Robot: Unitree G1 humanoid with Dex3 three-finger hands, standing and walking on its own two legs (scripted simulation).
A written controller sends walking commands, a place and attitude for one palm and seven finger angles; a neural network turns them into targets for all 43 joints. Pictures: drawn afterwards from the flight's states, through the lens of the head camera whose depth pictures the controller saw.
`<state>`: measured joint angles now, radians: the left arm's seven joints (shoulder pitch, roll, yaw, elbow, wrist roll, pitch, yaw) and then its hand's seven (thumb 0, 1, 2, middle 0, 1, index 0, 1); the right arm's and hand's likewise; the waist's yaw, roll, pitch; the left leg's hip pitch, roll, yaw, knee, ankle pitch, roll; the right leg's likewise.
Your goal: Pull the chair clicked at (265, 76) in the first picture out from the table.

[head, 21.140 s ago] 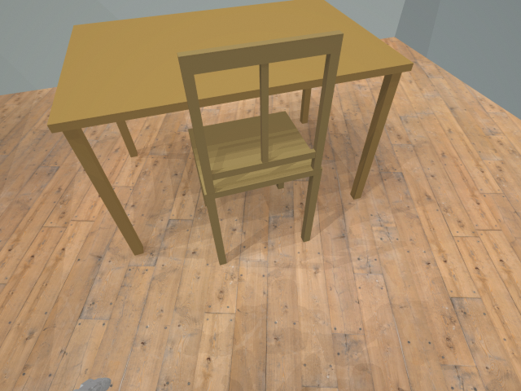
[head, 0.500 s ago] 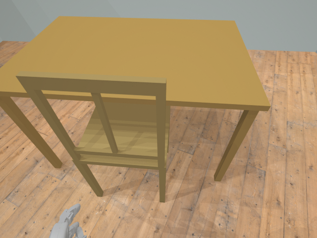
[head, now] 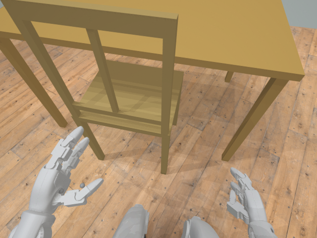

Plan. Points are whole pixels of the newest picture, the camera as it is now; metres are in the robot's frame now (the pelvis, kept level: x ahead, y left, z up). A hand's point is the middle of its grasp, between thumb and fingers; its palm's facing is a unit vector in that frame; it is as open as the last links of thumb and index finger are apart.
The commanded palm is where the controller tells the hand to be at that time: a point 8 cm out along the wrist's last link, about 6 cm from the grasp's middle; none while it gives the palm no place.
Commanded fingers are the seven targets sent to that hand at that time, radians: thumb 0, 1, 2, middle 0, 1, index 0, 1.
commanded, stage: raise the hand toward the chair's back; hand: left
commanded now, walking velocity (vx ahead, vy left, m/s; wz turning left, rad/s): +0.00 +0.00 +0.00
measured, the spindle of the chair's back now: (106, 78) +0.54 +0.24 +0.05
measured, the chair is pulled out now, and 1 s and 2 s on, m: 0.00 0.00 0.00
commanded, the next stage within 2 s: aim the fingers beside a spindle in 1.44 s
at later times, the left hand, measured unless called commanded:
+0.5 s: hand (83, 167) +0.25 +0.21 +0.05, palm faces -0.13 -0.99 -0.02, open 15.5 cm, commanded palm +0.23 +0.27 +0.06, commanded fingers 0.00 -0.48 0.31 -0.06 -0.08 -0.06 -0.08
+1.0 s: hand (60, 152) +0.27 +0.26 +0.07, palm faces -0.09 -0.99 -0.07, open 16.9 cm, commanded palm +0.25 +0.31 +0.08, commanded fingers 0.00 -0.50 0.30 -0.06 -0.08 -0.06 -0.08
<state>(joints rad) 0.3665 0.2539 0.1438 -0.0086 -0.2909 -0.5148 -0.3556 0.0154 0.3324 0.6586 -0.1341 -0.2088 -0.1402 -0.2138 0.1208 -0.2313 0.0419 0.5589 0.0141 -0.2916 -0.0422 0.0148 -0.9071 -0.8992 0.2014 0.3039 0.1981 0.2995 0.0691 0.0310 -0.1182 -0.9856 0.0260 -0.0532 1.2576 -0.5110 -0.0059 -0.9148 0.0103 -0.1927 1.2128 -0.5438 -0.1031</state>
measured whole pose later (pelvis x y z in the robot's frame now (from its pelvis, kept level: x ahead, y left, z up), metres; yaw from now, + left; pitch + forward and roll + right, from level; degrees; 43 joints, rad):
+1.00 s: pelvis +0.02 +0.06 +0.03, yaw -2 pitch +14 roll -4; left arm 0.27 0.30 0.24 0.05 -0.28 -0.32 -0.34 -0.01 -0.49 0.30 -0.06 -0.08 -0.06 -0.08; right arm 0.23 -0.25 0.05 0.54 0.02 -0.22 -0.04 0.02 -0.90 -0.90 0.21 0.30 0.20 0.30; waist -0.01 0.03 -0.13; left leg -0.89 -0.01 0.00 1.14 -0.50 0.07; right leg -0.82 -0.01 -0.12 1.06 -0.49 -0.01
